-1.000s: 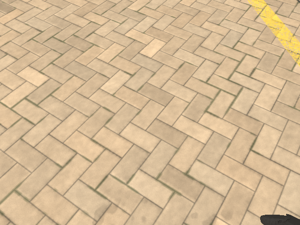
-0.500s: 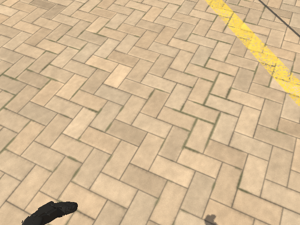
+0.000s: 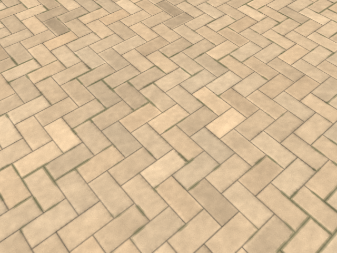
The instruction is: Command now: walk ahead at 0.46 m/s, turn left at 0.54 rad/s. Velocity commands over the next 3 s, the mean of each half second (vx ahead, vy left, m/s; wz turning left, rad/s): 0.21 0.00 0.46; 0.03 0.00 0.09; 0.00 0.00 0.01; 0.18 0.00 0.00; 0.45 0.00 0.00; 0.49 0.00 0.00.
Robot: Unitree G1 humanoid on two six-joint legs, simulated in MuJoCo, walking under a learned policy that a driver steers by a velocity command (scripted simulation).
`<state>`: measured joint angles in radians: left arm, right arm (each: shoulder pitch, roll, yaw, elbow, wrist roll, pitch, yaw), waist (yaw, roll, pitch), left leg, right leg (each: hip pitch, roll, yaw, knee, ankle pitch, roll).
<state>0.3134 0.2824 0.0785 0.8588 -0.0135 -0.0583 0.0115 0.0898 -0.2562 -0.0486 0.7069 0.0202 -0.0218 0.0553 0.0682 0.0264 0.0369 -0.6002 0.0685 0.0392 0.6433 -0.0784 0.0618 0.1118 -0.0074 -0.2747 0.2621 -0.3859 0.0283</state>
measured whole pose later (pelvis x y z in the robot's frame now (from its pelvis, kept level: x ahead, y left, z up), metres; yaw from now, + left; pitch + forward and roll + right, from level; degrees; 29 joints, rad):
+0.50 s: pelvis +0.19 +0.02 +0.01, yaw +15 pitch +2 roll +0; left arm 0.12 0.28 0.05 0.76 0.01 -0.03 0.01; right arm 0.19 -0.29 -0.06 0.70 0.00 0.02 -0.02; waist -0.03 -0.03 0.02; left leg -0.24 -0.12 -0.13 0.49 -0.27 0.07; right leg -0.48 -0.02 0.06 0.65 -0.17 0.07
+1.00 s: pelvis +0.24 +0.00 +0.01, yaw +16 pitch -1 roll +0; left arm 0.10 0.25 0.03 0.85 0.01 -0.01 0.00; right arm 0.23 -0.24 -0.04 0.83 -0.01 0.02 -0.02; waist 0.00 0.00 0.03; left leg -0.14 -0.04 -0.09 0.52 -0.36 0.01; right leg -0.28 0.01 0.01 0.53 -0.23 -0.01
